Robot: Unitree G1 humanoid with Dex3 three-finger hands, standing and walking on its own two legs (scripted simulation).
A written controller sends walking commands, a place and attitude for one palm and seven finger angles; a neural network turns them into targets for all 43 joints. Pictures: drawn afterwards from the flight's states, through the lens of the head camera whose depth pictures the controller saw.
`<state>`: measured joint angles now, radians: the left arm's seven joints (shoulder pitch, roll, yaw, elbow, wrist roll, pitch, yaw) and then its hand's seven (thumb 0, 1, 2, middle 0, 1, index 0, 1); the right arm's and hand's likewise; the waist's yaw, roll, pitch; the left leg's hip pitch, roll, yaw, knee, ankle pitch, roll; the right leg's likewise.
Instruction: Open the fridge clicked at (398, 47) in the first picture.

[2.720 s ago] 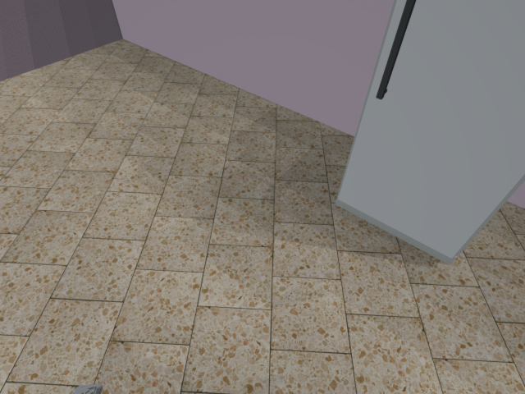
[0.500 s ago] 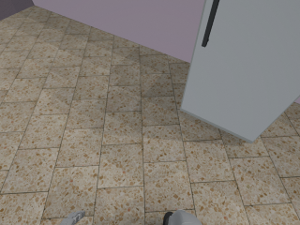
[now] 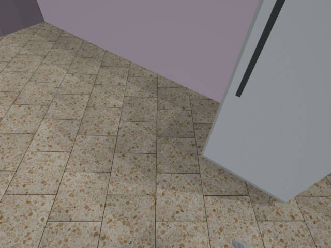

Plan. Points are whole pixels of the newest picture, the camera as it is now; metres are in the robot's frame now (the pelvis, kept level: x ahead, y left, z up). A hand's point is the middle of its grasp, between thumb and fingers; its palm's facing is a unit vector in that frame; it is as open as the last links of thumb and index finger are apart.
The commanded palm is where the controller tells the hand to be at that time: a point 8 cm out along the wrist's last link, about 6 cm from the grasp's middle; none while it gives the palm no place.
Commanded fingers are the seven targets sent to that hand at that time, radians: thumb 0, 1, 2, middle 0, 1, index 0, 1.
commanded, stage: turn to face it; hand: left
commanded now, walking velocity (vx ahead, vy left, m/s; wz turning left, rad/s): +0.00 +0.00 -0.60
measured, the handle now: (264, 38) +0.75 -0.25 +0.17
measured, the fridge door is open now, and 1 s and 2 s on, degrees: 0 0 0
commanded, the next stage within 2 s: take the last steps up to it in 0.78 s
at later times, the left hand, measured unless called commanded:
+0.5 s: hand (112, 236) +0.17 +0.16 -0.15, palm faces -0.21 -0.94 -0.26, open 7.4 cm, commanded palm none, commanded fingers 0.00 0.90 0.90 -0.20 -0.30 -0.20 -0.30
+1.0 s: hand (126, 217) +0.22 +0.13 -0.16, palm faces -0.47 -0.86 -0.20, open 7.4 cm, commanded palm none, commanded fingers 0.00 0.90 0.90 -0.20 -0.30 -0.20 -0.30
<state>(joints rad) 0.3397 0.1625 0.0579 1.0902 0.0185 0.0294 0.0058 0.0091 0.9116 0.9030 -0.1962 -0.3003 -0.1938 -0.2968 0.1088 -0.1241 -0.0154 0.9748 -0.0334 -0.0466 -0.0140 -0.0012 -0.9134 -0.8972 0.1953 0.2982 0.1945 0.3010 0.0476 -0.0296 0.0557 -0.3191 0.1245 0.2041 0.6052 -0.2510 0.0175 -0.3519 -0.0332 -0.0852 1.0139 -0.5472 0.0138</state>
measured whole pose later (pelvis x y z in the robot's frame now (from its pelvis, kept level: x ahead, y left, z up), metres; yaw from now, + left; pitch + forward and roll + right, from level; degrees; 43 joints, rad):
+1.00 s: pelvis +0.05 +0.01 +0.01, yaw -28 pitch +0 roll -1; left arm 0.14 0.19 0.06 0.97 0.02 0.06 -0.01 0.01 0.90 0.90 -0.19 -0.30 -0.19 -0.30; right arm 0.29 -0.17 -0.04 1.01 -0.03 0.01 -0.02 0.00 -0.91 -0.90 0.20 0.30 0.20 0.30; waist -0.05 0.02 0.07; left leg -0.23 0.10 0.22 0.53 -0.30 0.02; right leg -0.26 -0.03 -0.07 0.64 -0.42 0.03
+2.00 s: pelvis +0.27 -0.13 +0.00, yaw -29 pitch +0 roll +0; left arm 0.12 0.14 0.04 1.03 0.02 -0.01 0.04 -0.01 0.93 0.90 -0.20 -0.30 -0.20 -0.30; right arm 0.25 -0.15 -0.05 1.09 -0.01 0.03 -0.03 0.01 -0.91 -0.90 0.20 0.30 0.19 0.30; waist -0.02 0.03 0.08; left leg -0.36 0.05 0.06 0.88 -0.50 -0.03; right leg -0.29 -0.05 -0.16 0.54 -0.23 -0.03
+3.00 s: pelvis +0.22 -0.11 +0.01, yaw -31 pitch -1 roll -1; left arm 0.29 0.11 0.01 1.16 0.00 0.01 0.04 0.02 0.93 0.90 -0.20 -0.30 -0.20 -0.30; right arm 0.37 -0.11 -0.02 1.18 -0.02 0.02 -0.03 0.00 -0.91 -0.90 0.19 0.30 0.19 0.30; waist -0.03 0.02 0.01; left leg -0.24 0.07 0.02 0.48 -0.23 -0.04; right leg -0.15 0.01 -0.08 0.46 -0.29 -0.02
